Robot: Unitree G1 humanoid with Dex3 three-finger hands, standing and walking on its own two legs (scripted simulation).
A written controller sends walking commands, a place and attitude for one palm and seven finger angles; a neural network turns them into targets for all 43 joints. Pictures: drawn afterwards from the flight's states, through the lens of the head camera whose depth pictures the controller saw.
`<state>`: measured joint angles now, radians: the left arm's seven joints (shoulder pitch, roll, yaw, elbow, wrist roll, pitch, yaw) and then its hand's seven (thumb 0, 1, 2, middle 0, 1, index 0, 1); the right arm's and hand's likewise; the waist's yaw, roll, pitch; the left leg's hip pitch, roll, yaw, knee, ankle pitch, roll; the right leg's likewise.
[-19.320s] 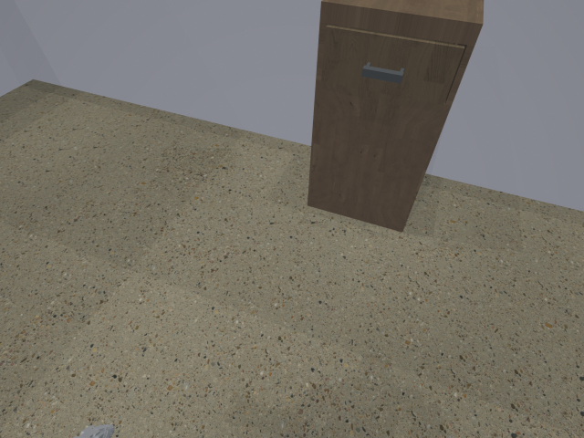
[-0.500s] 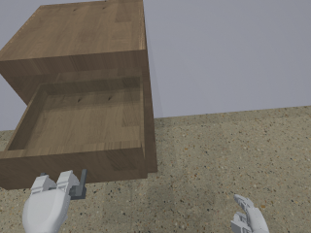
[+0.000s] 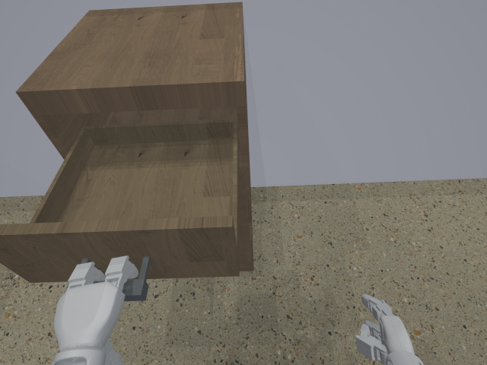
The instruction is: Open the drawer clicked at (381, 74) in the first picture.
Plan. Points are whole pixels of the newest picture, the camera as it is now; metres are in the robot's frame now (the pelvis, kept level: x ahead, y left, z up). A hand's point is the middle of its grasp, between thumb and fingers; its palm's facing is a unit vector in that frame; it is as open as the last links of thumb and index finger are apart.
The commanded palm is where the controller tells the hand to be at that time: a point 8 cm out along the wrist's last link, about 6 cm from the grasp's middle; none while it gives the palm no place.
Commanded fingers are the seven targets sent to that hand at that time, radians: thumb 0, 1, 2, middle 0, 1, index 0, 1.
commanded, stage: lift the hand off the handle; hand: left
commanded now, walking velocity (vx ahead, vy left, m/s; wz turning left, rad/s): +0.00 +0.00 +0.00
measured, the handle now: (111, 277) +0.24 +0.26 +0.01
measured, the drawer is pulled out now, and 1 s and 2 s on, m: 0.30 0.30 0.30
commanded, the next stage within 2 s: draw the hand back to the body in 1.58 s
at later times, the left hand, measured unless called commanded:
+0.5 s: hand (106, 304) +0.20 +0.25 +0.01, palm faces +0.02 -0.08 -1.00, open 13.6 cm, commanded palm +0.18 +0.25 +0.08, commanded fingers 0.00 -0.50 0.30 -0.30 -1.20 -0.30 -1.20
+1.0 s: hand (87, 285) +0.20 +0.25 +0.08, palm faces +0.06 -0.10 -0.99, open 13.5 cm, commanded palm +0.17 +0.24 +0.15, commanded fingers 0.00 -0.50 0.30 -0.30 -1.20 -0.30 -1.20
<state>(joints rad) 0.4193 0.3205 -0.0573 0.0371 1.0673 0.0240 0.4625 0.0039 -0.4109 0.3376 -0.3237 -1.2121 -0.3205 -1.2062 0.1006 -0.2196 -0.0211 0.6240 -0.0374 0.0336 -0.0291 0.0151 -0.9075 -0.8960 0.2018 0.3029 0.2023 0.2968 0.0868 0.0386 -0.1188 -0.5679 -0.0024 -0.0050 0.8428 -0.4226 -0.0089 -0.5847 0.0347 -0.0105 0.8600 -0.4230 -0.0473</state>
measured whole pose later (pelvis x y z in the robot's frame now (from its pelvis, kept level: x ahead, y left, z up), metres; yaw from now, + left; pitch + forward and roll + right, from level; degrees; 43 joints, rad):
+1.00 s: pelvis +0.02 +0.01 +0.03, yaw +0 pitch +3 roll +0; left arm 0.46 0.40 -0.06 -0.25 0.97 0.10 0.26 0.00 -0.49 0.30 -0.32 -1.20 -0.37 -1.22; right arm 0.09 -0.23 0.01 0.61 -0.02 0.06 -0.02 0.02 -0.91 -0.90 0.20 0.30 0.20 0.30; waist 0.12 0.08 -0.07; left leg -0.33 -0.01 -0.01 0.64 -0.36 0.00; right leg -0.34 0.03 0.00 0.65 -0.36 -0.04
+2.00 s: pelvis +0.01 +0.01 +0.04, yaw +0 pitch -2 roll +0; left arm 0.42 0.49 0.03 -0.43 0.86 0.10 0.05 0.00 -0.49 0.30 -0.32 -1.20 -0.32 -1.20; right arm 0.09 -0.24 0.04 0.59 0.02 0.07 0.00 0.02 -0.91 -0.90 0.20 0.30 0.20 0.30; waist 0.12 0.11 -0.02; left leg -0.16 0.00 -0.02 0.47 -0.27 0.01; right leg -0.16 0.03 -0.01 0.44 -0.25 -0.03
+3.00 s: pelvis +0.03 +0.00 +0.04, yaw +2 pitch -2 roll +0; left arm 0.56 0.33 0.28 -0.47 -0.06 -0.11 0.11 0.01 0.45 0.71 -0.24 -0.59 -0.24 -0.58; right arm 0.17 -0.21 0.01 0.63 0.02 -0.12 -0.08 0.02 -0.91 -0.90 0.20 0.30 0.20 0.30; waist 0.06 0.06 -0.01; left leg -0.12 0.00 -0.04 0.44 -0.28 0.00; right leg -0.11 0.04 -0.03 0.42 -0.27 -0.04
